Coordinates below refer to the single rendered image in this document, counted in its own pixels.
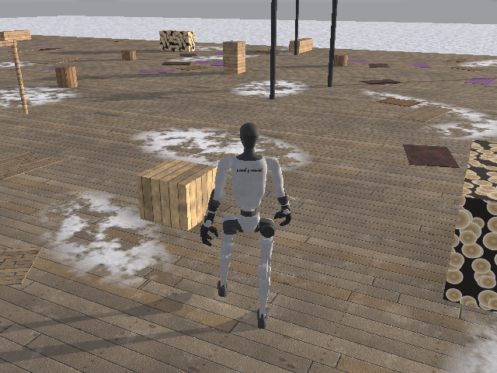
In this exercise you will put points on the robot left hand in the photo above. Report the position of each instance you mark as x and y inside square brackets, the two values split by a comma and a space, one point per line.
[203, 233]

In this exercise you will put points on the left robot shin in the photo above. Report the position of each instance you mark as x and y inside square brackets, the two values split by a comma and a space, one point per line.
[225, 261]

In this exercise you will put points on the robot left upper arm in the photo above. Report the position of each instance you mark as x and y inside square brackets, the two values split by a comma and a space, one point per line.
[221, 176]

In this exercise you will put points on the robot right hand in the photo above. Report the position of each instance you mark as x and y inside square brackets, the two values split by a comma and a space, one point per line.
[280, 214]

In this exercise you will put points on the right robot thigh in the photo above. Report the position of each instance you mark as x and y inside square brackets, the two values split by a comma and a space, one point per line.
[266, 239]

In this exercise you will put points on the left robot forearm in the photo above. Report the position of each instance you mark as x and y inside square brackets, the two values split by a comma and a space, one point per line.
[213, 205]

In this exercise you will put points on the right robot forearm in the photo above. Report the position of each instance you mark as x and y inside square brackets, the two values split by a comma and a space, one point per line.
[284, 203]

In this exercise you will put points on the robot right upper arm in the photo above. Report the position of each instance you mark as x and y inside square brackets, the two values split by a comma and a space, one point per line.
[276, 174]

